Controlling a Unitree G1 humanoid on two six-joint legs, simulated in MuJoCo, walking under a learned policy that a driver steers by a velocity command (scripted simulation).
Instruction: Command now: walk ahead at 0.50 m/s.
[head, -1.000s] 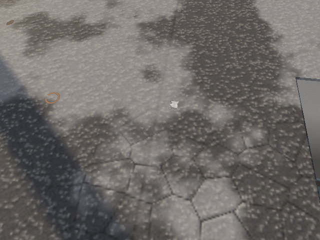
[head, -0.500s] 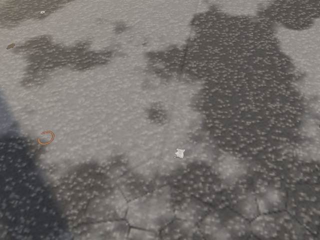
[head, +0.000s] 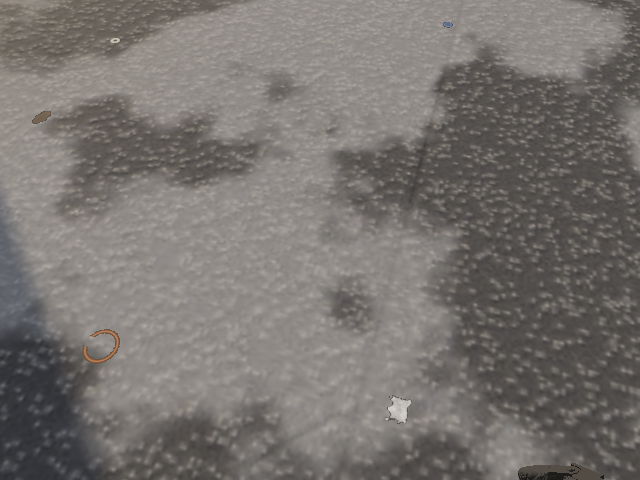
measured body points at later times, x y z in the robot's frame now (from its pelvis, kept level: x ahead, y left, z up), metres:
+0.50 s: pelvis +0.25 +0.00 +0.01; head +0.29 -0.01 +0.45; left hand +0.46 +0.19 -0.11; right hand +0.17 -0.23 -0.14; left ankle +0.11 +0.09 -0.72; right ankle +0.38 -0.11 -0.70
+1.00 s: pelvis +0.47 -0.06 +0.01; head +0.50 -0.08 +0.46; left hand +0.61 +0.19 -0.11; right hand +0.51 -0.35 -0.10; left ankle +0.62 +0.01 -0.69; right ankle +0.38 -0.09 -0.72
